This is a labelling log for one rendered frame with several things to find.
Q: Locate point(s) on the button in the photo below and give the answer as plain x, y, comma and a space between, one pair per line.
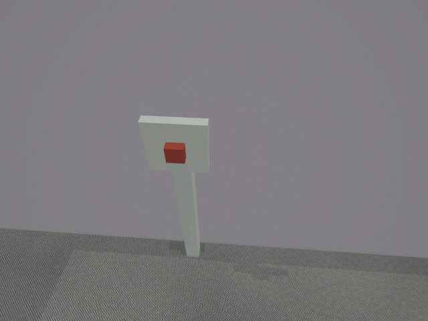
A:
175, 152

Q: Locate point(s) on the panel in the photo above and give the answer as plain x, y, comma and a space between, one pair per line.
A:
194, 132

